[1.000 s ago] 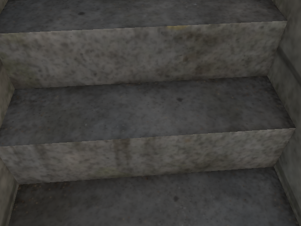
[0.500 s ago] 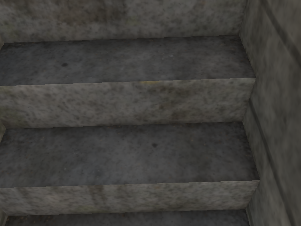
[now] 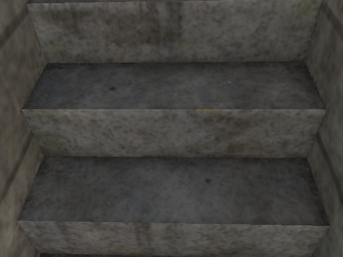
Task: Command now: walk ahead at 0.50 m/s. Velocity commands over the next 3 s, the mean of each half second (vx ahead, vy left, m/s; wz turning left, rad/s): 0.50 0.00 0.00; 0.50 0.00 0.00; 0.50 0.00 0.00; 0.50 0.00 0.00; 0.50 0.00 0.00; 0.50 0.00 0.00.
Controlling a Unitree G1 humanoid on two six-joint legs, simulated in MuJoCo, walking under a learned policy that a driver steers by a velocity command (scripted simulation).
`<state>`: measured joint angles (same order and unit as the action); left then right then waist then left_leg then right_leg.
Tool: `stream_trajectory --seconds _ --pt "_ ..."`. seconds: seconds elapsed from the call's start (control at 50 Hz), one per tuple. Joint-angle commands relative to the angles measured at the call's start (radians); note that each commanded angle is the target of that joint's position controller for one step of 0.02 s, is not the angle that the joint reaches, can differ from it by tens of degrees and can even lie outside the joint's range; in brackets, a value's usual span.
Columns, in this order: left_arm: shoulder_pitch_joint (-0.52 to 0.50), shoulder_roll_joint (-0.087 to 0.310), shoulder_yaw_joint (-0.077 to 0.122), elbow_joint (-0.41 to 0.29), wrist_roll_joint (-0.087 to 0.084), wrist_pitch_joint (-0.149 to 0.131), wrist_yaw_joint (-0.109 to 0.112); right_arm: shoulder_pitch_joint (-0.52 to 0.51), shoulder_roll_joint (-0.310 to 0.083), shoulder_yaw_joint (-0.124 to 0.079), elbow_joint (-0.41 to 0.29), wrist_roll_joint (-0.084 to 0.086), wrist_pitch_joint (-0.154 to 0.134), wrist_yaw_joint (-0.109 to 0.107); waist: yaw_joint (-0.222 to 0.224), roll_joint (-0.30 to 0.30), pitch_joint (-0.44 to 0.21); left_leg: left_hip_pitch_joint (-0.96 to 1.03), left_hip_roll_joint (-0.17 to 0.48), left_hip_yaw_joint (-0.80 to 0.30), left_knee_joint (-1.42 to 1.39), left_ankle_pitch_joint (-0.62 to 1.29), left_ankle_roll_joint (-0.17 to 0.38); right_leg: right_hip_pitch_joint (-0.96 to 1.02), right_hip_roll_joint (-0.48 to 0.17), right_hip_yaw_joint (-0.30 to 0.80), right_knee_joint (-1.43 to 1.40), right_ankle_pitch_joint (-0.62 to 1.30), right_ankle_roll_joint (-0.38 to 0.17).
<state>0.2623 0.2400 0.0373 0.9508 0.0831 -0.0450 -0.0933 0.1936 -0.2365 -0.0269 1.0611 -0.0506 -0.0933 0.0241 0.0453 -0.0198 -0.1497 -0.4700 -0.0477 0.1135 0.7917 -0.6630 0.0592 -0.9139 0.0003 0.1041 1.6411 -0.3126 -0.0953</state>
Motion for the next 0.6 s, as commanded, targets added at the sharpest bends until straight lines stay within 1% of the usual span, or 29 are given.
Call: stream_trajectory --seconds 0.02,0.04,0.06,0.08,0.1,0.12,0.14,0.18,0.2,0.22,0.24,0.26,0.28,0.32,0.34,0.36,0.38,0.4,0.42,0.44,0.46,0.48,0.5,0.52,0.54,0.56,0.58,0.6 --pt "0.076 -0.011 0.015 0.008 -0.009 -0.01 0.021 -0.127 -0.09 0.007 -0.069 0.027 -0.035 0.025 0.039 -0.082 0.128 -0.007 0.282 -0.41 -0.277 0.21 0.168 -0.232 0.006 0.089 0.412 0.171 0.013" --pt "0.034 0.022 0.025 0.007 -0.004 -0.006 0.023 -0.163 -0.077 0.017 -0.088 0.075 -0.054 0.009 0.051 -0.104 0.154 0.003 0.285 -0.397 -0.311 0.262 0.16 -0.229 -0.025 0.078 0.219 0.209 0.049" --pt "0.041 0.031 0.031 0.016 0.006 0.014 0.019 -0.177 -0.058 0.028 -0.092 0.106 -0.074 -0.02 0.059 0.016 0.089 0.009 0.238 -0.41 -0.271 0.269 0.151 -0.17 -0.031 0.076 0.163 0.285 0.079" --pt "0.05 0.042 0.039 0.029 0.006 0.024 0.01 -0.173 -0.076 0.03 -0.101 0.111 -0.078 -0.028 0.051 0.071 0.07 0.004 0.235 -0.392 -0.268 0.261 0.168 -0.151 -0.02 0.046 0.184 0.272 0.106" --pt "0.066 0.048 0.043 0.037 0.008 0.029 0.003 -0.161 -0.097 0.028 -0.1 0.107 -0.074 -0.028 0.038 0.093 0.057 0.005 0.241 -0.397 -0.253 0.229 0.188 -0.146 -0.012 0.032 0.18 0.263 0.124" --pt "0.075 0.048 0.046 0.041 0.013 0.031 0.001 -0.141 -0.112 0.028 -0.099 0.102 -0.068 -0.023 0.025 0.1 0.054 0.013 0.255 -0.409 -0.245 0.207 0.21 -0.151 -0.013 0.021 0.166 0.248 0.138" --pt "0.092 0.039 0.047 0.047 0.017 0.028 0.003 -0.119 -0.118 0.03 -0.093 0.098 -0.063 -0.015 0.014 0.096 0.046 0.03 0.27 -0.418 -0.235 0.2 0.225 -0.148 -0.024 0.012 0.132 0.232 0.145" --pt "0.102 0.024 0.049 0.055 0.024 0.019 0.014 -0.103 -0.117 0.036 -0.091 0.092 -0.057 -0.003 0.002 0.102 0.035 0.053 0.303 -0.449 -0.204 0.186 0.25 -0.133 -0.049 0.008 0.092 0.197 0.152" --pt "0.128 0.032 0.051 0.067 0.022 0.01 0.02 -0.118 -0.114 0.041 -0.115 0.095 -0.059 0.003 0.007 0.101 0.043 0.046 0.303 -0.451 -0.173 0.175 0.243 -0.102 -0.052 0.011 0.052 0.2 0.16" --pt "0.134 0.03 0.053 0.073 0.025 0.007 0.026 -0.137 -0.114 0.042 -0.124 0.096 -0.057 0.005 0.008 0.099 0.038 0.034 0.31 -0.454 -0.151 0.167 0.245 -0.074 -0.057 0.006 0.023 0.187 0.162" --pt "0.134 0.026 0.054 0.071 0.023 0.007 0.03 -0.154 -0.114 0.041 -0.135 0.096 -0.054 0.006 0.01 0.102 0.038 0.023 0.316 -0.457 -0.131 0.153 0.242 -0.045 -0.064 -0.001 -0.018 0.172 0.164" --pt "0.117 -0.003 0.038 0.049 0.022 0.018 0.037 -0.164 -0.128 0.031 -0.154 0.097 -0.039 0.002 0.005 0.107 0.037 0.017 0.341 -0.474 -0.178 0.195 0.238 0.024 -0.064 -0.014 -0.132 0.154 0.147" --pt "0.108 -0.017 0.033 0.037 0.02 0.022 0.041 -0.189 -0.13 0.029 -0.158 0.098 -0.034 -0.001 0.015 0.115 0.051 0.013 0.345 -0.487 -0.149 0.186 0.23 0.049 -0.079 -0.019 -0.215 0.135 0.143" --pt "0.095 -0.03 0.018 0.003 0.02 0.024 0.051 -0.214 -0.126 0.03 -0.169 0.094 -0.022 -0.011 0.022 0.109 0.058 0.027 0.359 -0.505 -0.081 0.211 0.214 0.087 -0.102 -0.022 -0.427 0.112 0.127" --pt "0.087 -0.041 0.008 -0.013 0.025 0.027 0.052 -0.223 -0.128 0.031 -0.171 0.089 -0.013 -0.015 0.026 0.1 0.07 0.019 0.361 -0.506 -0.054 0.209 0.21 0.127 -0.108 -0.039 -0.576 0.099 0.113" --pt "0.081 -0.018 0.007 -0.013 0.019 0.015 0.05 -0.153 -0.126 0.031 -0.156 0.079 -0.005 -0.018 -0.017 0.038 0.056 0.092 0.322 -0.444 0.014 0.254 0.207 0.097 -0.059 -0.074 -0.622 0.101 0.092" --pt "0.074 0.006 -0.012 0.007 0.04 0.0 0.046 -0.164 -0.084 0.048 -0.192 0.03 0.027 -0.025 -0.052 0.015 -0.013 0.082 0.224 -0.334 0.126 0.332 0.188 0.203 -0.018 -0.098 -0.764 0.144 0.063" --pt "0.086 0.035 -0.001 0.018 0.02 -0.019 0.035 -0.125 -0.093 0.045 -0.177 0.033 0.043 -0.021 -0.038 -0.054 -0.006 0.126 0.14 -0.228 0.248 0.446 0.155 0.249 0.024 -0.162 -0.931 0.211 0.031" --pt "0.127 0.049 0.003 0.046 0.01 -0.031 0.02 -0.086 -0.111 0.031 -0.16 0.007 0.059 -0.01 -0.033 -0.122 -0.033 0.058 0.077 -0.122 0.318 0.504 0.136 0.438 0.013 -0.178 -0.984 0.401 -0.003" --pt "0.171 0.029 -0.004 0.071 0.011 -0.036 0.0 -0.143 -0.131 0.018 -0.174 0.009 0.071 0.0 0.005 -0.107 0.0 0.036 0.074 -0.106 0.377 0.505 0.162 0.494 -0.005 -0.174 -1.09 0.426 -0.005" --pt "0.133 0.082 0.01 0.08 0.002 -0.034 -0.014 -0.106 -0.087 0.009 -0.2 -0.02 0.09 0.008 -0.076 -0.216 -0.011 -0.119 -0.017 0.008 0.358 0.261 0.098 0.684 -0.064 -0.061 -0.926 0.889 -0.079" --pt "0.072 0.14 0.023 0.072 -0.002 -0.03 -0.036 -0.111 -0.114 -0.004 -0.223 -0.016 0.106 0.015 -0.14 -0.164 0.018 -0.174 -0.063 0.11 0.248 0.11 0.077 0.667 -0.099 0.007 -0.847 1.061 -0.158" --pt "-0.024 0.181 0.025 0.053 0.006 -0.025 -0.065 -0.05 -0.147 -0.016 -0.204 0.005 0.114 0.017 -0.193 -0.056 0.011 -0.006 -0.089 0.092 0.089 0.167 0.075 0.508 -0.091 0.043 -0.738 1.141 -0.222" --pt "-0.092 0.158 0.018 0.032 0.045 -0.025 -0.103 0.199 -0.178 -0.043 -0.114 0.079 0.112 0.012 -0.263 0.192 -0.021 0.289 -0.009 -0.059 -0.018 0.522 0.135 0.289 -0.049 -0.013 -0.547 1.093 -0.164" --pt "-0.142 0.115 0.006 -0.004 0.046 -0.031 -0.119 0.449 -0.17 -0.054 -0.032 0.084 0.099 -0.006 -0.338 0.22 -0.106 0.556 0.111 -0.359 -0.158 0.737 0.258 0.088 0.036 -0.02 -0.061 0.765 -0.102" --pt "-0.085 -0.006 -0.025 -0.022 0.02 -0.04 -0.098 0.437 -0.202 -0.064 0.006 0.068 0.07 -0.016 -0.254 0.4 -0.069 0.648 0.358 -0.804 -0.211 0.988 0.404 -0.199 0.127 0.022 0.35 -0.101 -0.011" --pt "-0.132 0.013 -0.015 -0.051 -0.043 -0.054 -0.033 0.38 -0.154 -0.061 -0.015 0.036 0.063 -0.006 -0.219 0.224 -0.018 0.625 0.402 -0.825 -0.14 0.849 0.297 -0.357 0.076 0.141 0.551 -0.107 -0.067" --pt "-0.276 0.026 -0.019 -0.102 -0.038 -0.052 -0.006 0.348 -0.132 -0.052 -0.006 0.017 0.044 -0.006 -0.233 0.137 0.075 0.597 0.421 -0.755 -0.166 0.725 0.246 -0.463 0.056 0.159 0.634 -0.155 -0.081"
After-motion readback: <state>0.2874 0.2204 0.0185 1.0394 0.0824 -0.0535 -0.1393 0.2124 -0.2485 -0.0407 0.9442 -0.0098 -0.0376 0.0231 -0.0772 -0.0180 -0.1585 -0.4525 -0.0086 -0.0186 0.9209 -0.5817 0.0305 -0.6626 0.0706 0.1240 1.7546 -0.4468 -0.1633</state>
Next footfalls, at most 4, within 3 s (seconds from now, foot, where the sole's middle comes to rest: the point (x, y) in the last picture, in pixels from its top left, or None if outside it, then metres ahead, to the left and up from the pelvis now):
0.34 right None -0.04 -0.17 -0.73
0.84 right None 0.13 -0.24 -0.73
1.26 left None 0.27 0.09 -0.53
1.86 right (200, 190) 0.59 -0.02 -0.32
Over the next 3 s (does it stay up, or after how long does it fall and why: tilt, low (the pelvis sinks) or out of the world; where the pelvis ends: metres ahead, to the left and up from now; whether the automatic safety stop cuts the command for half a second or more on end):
stays up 1.06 0.16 0.83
